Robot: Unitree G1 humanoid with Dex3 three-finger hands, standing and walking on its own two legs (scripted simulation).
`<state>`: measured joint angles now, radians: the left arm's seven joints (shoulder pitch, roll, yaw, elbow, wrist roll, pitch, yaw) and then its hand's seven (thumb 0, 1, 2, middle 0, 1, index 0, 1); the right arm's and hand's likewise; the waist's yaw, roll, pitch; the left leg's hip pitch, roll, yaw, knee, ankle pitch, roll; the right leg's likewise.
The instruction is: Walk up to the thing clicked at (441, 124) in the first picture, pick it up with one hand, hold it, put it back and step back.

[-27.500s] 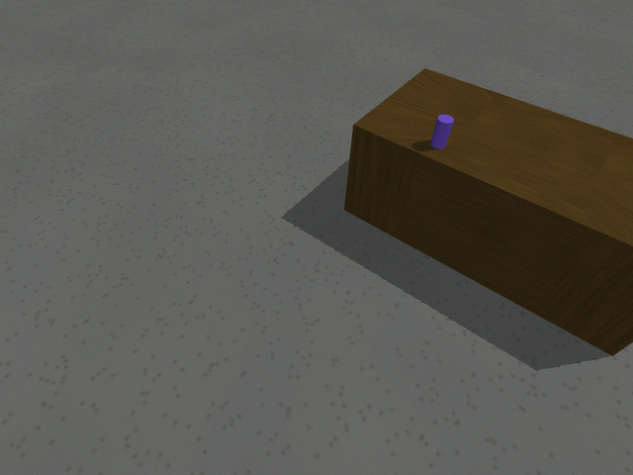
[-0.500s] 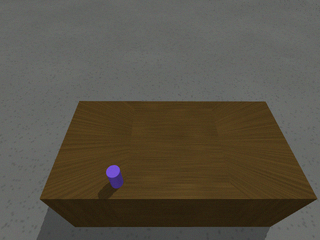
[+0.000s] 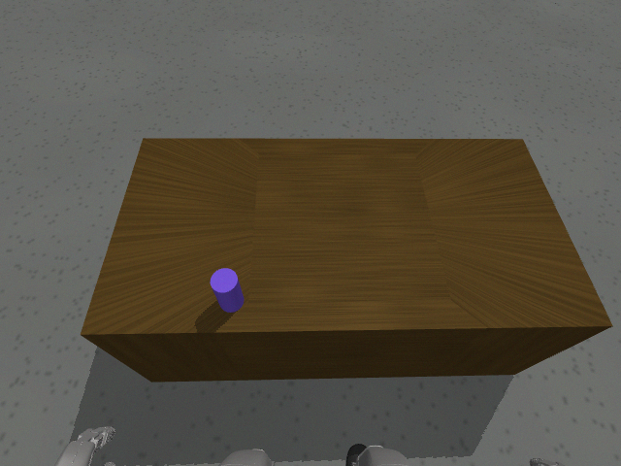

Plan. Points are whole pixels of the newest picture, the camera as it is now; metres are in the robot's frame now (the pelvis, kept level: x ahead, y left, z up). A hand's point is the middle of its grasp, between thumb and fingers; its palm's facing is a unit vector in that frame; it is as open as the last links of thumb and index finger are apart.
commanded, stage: step back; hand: left
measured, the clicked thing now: (228, 291) +0.45 +0.18 -0.27
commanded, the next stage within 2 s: none
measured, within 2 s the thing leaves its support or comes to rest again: neither
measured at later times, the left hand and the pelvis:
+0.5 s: hand out of the picture +0.02 +0.30 -0.17, palm faces -0.13 -0.92 -0.38, open 7.4 cm; pelvis -0.09 +0.04 -0.01, yaw -6 degrees
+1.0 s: hand out of the picture -0.08 +0.30 -0.16, palm faces -0.05 -0.94 -0.33, open 7.3 cm; pelvis -0.22 +0.05 -0.01, yaw -1 degrees
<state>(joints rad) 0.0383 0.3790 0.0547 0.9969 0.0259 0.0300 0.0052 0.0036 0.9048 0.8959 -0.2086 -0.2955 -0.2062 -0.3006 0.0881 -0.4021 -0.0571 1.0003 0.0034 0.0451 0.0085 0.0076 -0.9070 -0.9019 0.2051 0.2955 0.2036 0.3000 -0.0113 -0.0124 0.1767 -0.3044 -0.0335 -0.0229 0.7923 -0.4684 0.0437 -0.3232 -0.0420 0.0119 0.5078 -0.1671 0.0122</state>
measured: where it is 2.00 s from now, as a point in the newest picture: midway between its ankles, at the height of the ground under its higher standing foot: outside the picture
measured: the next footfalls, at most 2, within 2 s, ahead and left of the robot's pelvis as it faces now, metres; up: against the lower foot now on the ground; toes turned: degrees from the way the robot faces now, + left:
right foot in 0.50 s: -0.07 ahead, -0.07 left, +0.00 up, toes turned -2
left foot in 0.90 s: -0.18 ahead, +0.16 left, +0.00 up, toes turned -4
